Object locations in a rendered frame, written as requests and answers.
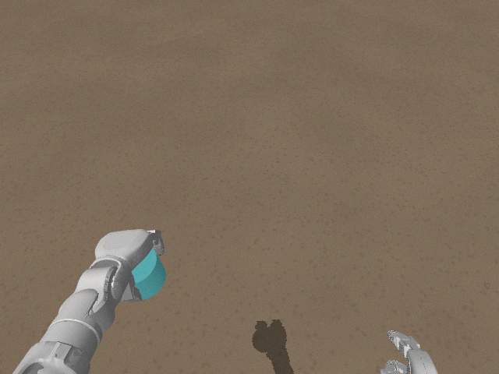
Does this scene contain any left robot arm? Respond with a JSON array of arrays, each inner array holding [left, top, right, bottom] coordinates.
[[13, 256, 132, 374]]

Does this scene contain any tin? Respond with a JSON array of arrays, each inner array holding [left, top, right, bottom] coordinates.
[[132, 248, 166, 300]]

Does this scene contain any left robot hand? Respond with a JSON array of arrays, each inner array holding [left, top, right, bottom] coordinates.
[[95, 229, 165, 302]]

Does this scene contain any right robot hand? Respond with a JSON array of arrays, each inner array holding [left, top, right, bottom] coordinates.
[[380, 330, 439, 374]]

